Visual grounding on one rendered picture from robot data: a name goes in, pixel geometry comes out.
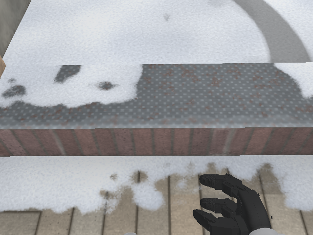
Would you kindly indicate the robot right hand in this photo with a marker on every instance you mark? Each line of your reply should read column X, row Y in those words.
column 240, row 218

